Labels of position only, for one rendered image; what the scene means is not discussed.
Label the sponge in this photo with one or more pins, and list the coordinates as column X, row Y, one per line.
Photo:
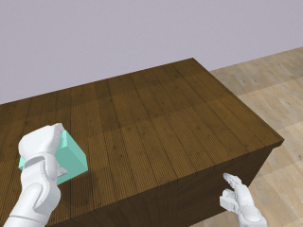
column 69, row 156

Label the left robot forearm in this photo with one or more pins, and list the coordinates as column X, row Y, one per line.
column 40, row 194

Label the right robot forearm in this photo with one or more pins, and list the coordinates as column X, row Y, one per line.
column 250, row 216

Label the right robot hand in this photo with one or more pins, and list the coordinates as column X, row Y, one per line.
column 232, row 200

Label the left robot hand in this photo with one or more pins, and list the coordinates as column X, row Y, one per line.
column 43, row 140

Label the table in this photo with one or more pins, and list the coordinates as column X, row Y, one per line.
column 157, row 142

